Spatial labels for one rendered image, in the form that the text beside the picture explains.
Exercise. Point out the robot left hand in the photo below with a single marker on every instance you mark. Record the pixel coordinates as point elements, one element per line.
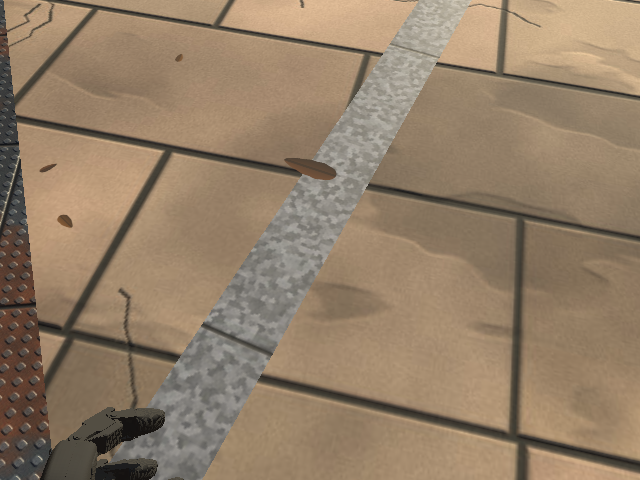
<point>76,457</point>

